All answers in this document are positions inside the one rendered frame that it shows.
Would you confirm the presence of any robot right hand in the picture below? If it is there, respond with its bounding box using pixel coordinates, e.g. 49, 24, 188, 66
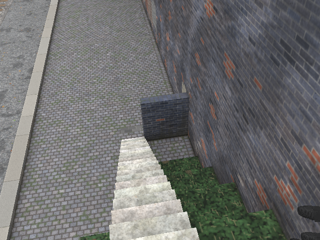
290, 205, 320, 240

